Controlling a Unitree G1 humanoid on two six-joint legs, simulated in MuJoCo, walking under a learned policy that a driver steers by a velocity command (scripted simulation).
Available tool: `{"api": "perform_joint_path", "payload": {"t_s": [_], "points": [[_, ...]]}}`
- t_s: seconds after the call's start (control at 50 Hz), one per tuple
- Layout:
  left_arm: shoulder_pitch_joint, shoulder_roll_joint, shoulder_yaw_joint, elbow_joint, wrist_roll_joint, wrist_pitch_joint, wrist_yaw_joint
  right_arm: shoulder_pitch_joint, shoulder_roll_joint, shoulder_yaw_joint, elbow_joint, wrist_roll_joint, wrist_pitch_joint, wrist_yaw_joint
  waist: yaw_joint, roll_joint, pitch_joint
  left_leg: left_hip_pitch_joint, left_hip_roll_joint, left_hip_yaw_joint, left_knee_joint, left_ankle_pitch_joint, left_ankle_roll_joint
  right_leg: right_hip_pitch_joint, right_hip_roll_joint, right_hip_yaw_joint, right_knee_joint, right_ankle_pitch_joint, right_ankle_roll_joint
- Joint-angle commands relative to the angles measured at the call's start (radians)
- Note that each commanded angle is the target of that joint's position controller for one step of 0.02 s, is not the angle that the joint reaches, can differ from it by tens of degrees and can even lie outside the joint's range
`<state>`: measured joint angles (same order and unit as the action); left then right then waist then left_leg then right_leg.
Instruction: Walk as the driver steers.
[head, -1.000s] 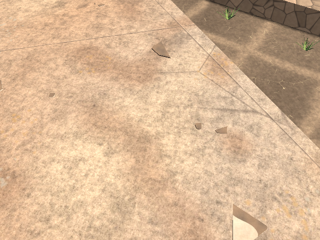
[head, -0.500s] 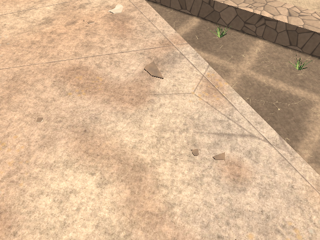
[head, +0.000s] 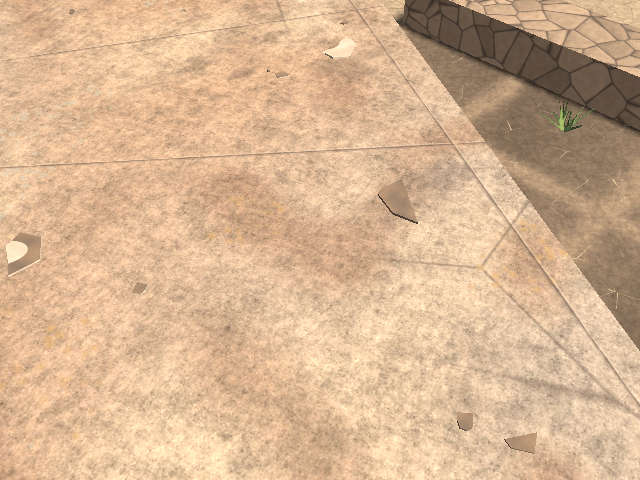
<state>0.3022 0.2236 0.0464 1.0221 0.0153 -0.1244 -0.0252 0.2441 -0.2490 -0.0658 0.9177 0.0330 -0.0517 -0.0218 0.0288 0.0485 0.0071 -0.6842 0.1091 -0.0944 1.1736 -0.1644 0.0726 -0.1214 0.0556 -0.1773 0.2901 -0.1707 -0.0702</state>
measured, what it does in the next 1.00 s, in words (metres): walks ahead, turning left: left foot, then right foot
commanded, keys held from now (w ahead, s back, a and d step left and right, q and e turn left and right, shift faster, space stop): w+q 0.42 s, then q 0.06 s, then no key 0.52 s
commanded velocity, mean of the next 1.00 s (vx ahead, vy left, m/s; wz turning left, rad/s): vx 0.32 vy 0.00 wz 0.37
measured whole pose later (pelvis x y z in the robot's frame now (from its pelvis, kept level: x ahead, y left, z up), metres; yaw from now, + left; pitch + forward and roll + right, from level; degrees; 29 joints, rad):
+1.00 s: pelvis +0.45 +0.10 -0.01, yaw +23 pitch +2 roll +0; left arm 0.12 0.21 0.02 0.81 0.02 -0.03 0.00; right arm 0.21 -0.25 -0.05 0.79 0.00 0.03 -0.03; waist 0.01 0.02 0.02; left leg -0.38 0.02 -0.07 0.78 -0.44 -0.04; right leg -0.40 0.03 -0.03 0.47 -0.09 -0.05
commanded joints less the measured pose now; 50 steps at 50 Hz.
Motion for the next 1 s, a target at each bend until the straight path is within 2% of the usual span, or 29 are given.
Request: {"api": "perform_joint_path", "payload": {"t_s": [0.02,0.1,0.2,0.22,0.26,0.28,0.3,0.32,0.34,0.36,0.38,0.42,0.44,0.48,0.52,0.58,0.66,0.72,0.74,0.76,0.78,0.8,0.82,0.84,0.86,0.88,0.92,0.96,1.0], "points": [[-0.064,0.105,0.012,-0.055,0.007,-0.015,0.021,0.045,-0.024,-0.011,-0.047,-0.008,0.003,0.006,-0.052,-0.092,0.066,-0.055,0.033,-0.054,-0.081,0.137,-0.015,-0.081,-0.297,0.135,-0.192,0.180,-0.120],[-0.007,0.147,0.015,-0.053,0.000,-0.001,0.043,-0.099,-0.008,0.000,-0.103,-0.013,-0.013,0.037,-0.002,-0.064,0.076,-0.077,0.021,0.026,-0.316,0.258,-0.022,0.023,-0.304,0.058,-0.182,0.227,-0.099],[0.082,0.178,0.024,-0.037,-0.018,0.035,0.050,-0.255,0.009,0.015,-0.198,-0.011,-0.015,0.075,0.053,-0.061,0.114,-0.134,0.002,0.120,-0.464,0.154,0.000,0.212,-0.354,0.006,-0.099,0.315,-0.086],[0.077,0.186,0.027,-0.041,-0.021,0.043,0.050,-0.261,0.004,0.014,-0.215,-0.009,-0.015,0.082,0.044,-0.071,0.110,-0.109,-0.011,0.144,-0.483,0.103,0.012,0.231,-0.359,-0.009,-0.066,0.390,-0.078],[0.040,0.214,0.035,-0.062,-0.024,0.054,0.054,-0.212,-0.031,-0.002,-0.231,-0.007,-0.012,0.091,-0.006,-0.121,0.050,0.044,-0.081,0.214,-0.498,0.002,0.048,0.234,-0.357,-0.048,0.063,0.739,-0.054],[0.020,0.228,0.039,-0.072,-0.024,0.061,0.057,-0.126,-0.064,-0.020,-0.221,-0.004,-0.010,0.093,-0.060,-0.147,-0.006,0.167,-0.128,0.240,-0.500,-0.038,0.072,0.223,-0.351,-0.064,0.196,0.906,-0.042],[-0.007,0.235,0.040,-0.085,-0.029,0.067,0.059,0.022,-0.117,-0.049,-0.190,-0.002,-0.010,0.088,-0.146,-0.143,-0.088,0.381,-0.174,0.245,-0.572,0.011,0.109,0.160,-0.322,-0.082,0.400,0.941,-0.017],[-0.010,0.222,0.034,-0.108,-0.024,0.060,0.058,0.191,-0.212,-0.092,-0.150,-0.003,-0.004,0.066,-0.220,-0.062,-0.179,0.693,-0.111,0.083,-0.632,0.032,0.163,-0.069,-0.273,-0.080,0.704,0.678,0.032],[0.101,0.046,-0.017,-0.159,0.006,0.027,0.033,0.180,-0.328,-0.108,-0.153,-0.005,-0.006,0.053,-0.084,0.214,-0.264,1.043,0.169,-0.486,-0.695,-0.047,0.346,-0.541,-0.065,0.002,1.084,-0.335,0.090],[0.001,0.124,-0.006,-0.192,-0.036,-0.028,0.018,0.232,-0.258,-0.086,-0.174,-0.022,-0.017,0.054,-0.148,0.124,-0.410,1.116,0.247,-0.766,-0.868,-0.107,0.395,-0.654,-0.023,0.252,1.201,-0.404,0.070],[-0.115,0.168,0.009,-0.229,-0.070,-0.049,0.013,0.200,-0.193,-0.069,-0.165,-0.032,-0.027,0.053,-0.160,0.080,-0.270,1.048,0.209,-0.608,-0.879,-0.022,0.326,-0.747,-0.077,0.275,1.178,-0.310,0.038],[-0.122,0.162,0.013,-0.224,-0.037,-0.049,0.025,0.032,-0.118,-0.045,-0.205,-0.018,-0.032,0.055,-0.061,-0.064,-0.126,0.728,0.122,-0.352,-0.884,0.172,0.250,-0.635,-0.159,0.265,1.000,-0.171,0.032],[-0.093,0.174,0.023,-0.224,-0.029,-0.031,0.027,-0.022,-0.099,-0.035,-0.229,-0.028,-0.033,0.052,-0.020,-0.055,-0.094,0.617,0.095,-0.287,-0.901,0.294,0.235,-0.557,-0.179,0.269,0.953,-0.152,0.044],[-0.072,0.158,0.029,-0.238,-0.011,0.001,0.030,-0.038,-0.120,-0.037,-0.240,-0.027,-0.033,0.044,0.014,-0.065,-0.065,0.501,0.064,-0.208,-0.906,0.516,0.230,-0.490,-0.172,0.246,0.867,-0.146,0.082],[-0.094,0.125,0.021,-0.254,0.001,0.017,0.038,-0.016,-0.150,-0.043,-0.236,-0.030,-0.032,0.028,0.015,-0.048,-0.055,0.439,0.027,-0.108,-0.898,0.691,0.216,-0.468,-0.142,0.209,0.737,-0.069,0.112],[-0.180,0.090,0.005,-0.277,0.000,0.022,0.038,0.021,-0.145,-0.040,-0.225,-0.021,-0.014,0.007,-0.025,0.017,-0.076,0.425,-0.039,-0.014,-0.858,0.693,0.152,-0.407,-0.093,0.178,0.479,0.142,0.116],[-0.274,0.112,0.006,-0.308,-0.007,0.018,0.020,0.067,-0.139,-0.030,-0.204,-0.024,0.000,-0.004,-0.077,0.057,-0.097,0.496,-0.004,-0.068,-0.818,0.534,0.113,-0.361,-0.064,0.190,0.300,0.298,0.095],[-0.256,0.151,0.020,-0.308,0.007,0.006,0.011,0.049,-0.125,-0.022,-0.194,-0.030,0.001,-0.007,-0.056,0.061,-0.091,0.579,0.041,-0.141,-0.729,0.505,0.106,-0.356,-0.069,0.214,0.231,0.215,0.049],[-0.215,0.154,0.024,-0.294,0.013,-0.001,0.010,0.031,-0.115,-0.017,-0.193,-0.029,0.002,-0.008,-0.029,0.055,-0.096,0.590,0.027,-0.144,-0.676,0.497,0.092,-0.304,-0.064,0.203,0.170,0.245,0.028],[-0.168,0.167,0.028,-0.279,0.023,-0.008,0.012,0.030,-0.105,-0.013,-0.194,-0.031,0.001,-0.007,-0.008,0.030,-0.121,0.574,-0.024,-0.124,-0.598,0.480,0.061,-0.193,-0.080,0.205,0.113,0.444,0.004],[-0.130,0.213,0.034,-0.282,0.041,-0.011,0.018,0.067,-0.080,-0.005,-0.208,-0.049,-0.006,-0.004,-0.027,-0.055,-0.200,0.482,-0.104,-0.095,-0.459,0.303,0.019,0.002,-0.194,0.307,0.180,0.822,-0.052],[-0.088,0.194,0.026,-0.279,0.050,0.002,0.023,0.210,-0.049,0.007,-0.178,-0.038,-0.010,-0.003,-0.048,-0.223,-0.320,0.302,-0.178,-0.071,-0.235,-0.090,-0.050,0.246,-0.378,0.489,0.230,1.046,-0.236],[-0.048,0.125,0.012,-0.265,0.020,0.019,0.021,0.192,-0.101,0.004,-0.179,-0.035,-0.001,0.003,-0.014,-0.290,-0.376,0.224,-0.181,-0.061,-0.106,-0.524,-0.090,0.260,-0.464,0.640,0.164,0.941,-0.309],[-0.081,0.113,0.004,-0.269,-0.005,0.032,0.017,0.139,-0.155,-0.013,-0.185,-0.024,0.021,0.005,-0.013,-0.187,-0.307,0.183,-0.143,-0.081,-0.035,-0.533,-0.106,0.180,-0.442,0.650,0.130,0.636,-0.278],[-0.128,0.116,0.003,-0.277,-0.009,0.046,0.017,0.084,-0.146,-0.015,-0.187,-0.020,0.047,-0.001,-0.020,-0.126,-0.232,0.154,-0.116,-0.056,-0.006,-0.482,-0.122,0.088,-0.403,0.620,0.090,0.376,-0.232],[-0.185,0.109,-0.003,-0.286,-0.006,0.058,0.016,0.066,-0.131,-0.015,-0.185,-0.025,0.073,-0.006,-0.036,-0.106,-0.156,0.168,-0.089,-0.038,-0.060,-0.443,-0.128,-0.040,-0.366,0.567,0.038,0.181,-0.195],[-0.264,0.132,0.004,-0.293,0.008,0.080,0.017,0.073,-0.083,-0.005,-0.173,-0.030,0.099,-0.016,-0.066,-0.169,-0.076,0.296,-0.080,0.022,-0.250,-0.362,-0.130,-0.237,-0.264,0.442,-0.037,-0.025,-0.129],[-0.247,0.131,0.007,-0.280,0.012,0.090,0.023,0.089,-0.051,0.003,-0.149,-0.036,0.091,-0.019,-0.055,-0.202,-0.094,0.388,-0.094,0.059,-0.385,-0.292,-0.123,-0.256,-0.223,0.371,-0.037,-0.033,-0.122],[-0.229,0.127,0.006,-0.266,-0.002,0.092,0.030,0.106,-0.054,0.000,-0.127,-0.035,0.080,-0.017,-0.060,-0.187,-0.128,0.461,-0.100,0.077,-0.526,-0.147,-0.105,-0.233,-0.224,0.358,-0.013,-0.096,-0.119]]}}
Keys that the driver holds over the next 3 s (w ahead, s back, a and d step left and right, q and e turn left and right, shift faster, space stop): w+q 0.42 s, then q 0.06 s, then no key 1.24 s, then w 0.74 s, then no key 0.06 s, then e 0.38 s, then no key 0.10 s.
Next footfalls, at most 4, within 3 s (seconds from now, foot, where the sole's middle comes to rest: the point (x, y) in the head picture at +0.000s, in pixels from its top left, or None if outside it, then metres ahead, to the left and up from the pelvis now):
0.32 left None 0.33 0.16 -0.78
0.76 right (317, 440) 0.61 0.06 -0.78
1.06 left None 0.44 0.26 -0.78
2.48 left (175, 329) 0.89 0.43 -0.78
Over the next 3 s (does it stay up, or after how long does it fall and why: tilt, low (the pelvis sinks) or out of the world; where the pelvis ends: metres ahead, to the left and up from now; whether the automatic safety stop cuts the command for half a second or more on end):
stays up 0.91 0.32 -0.01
